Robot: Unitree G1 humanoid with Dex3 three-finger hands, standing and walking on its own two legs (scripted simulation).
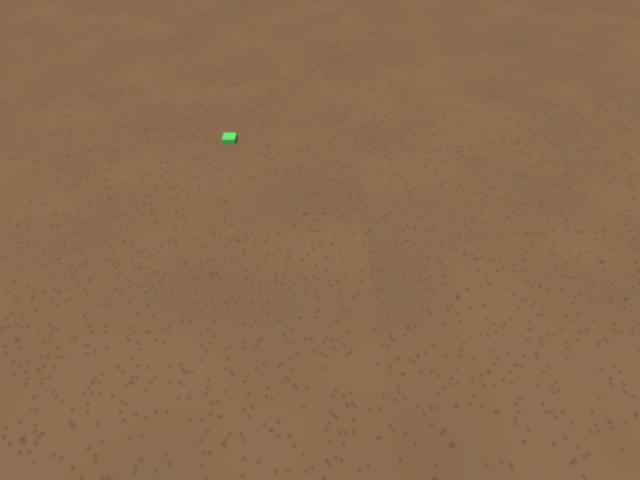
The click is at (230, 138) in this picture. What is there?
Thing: small box
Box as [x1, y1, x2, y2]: [222, 132, 236, 144]
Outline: 224,132 222,136 222,143 235,144 236,133
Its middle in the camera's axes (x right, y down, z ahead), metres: -0.51 -0.62 +2.20
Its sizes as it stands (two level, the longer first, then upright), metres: 0.075 0.074 0.030
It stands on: the floor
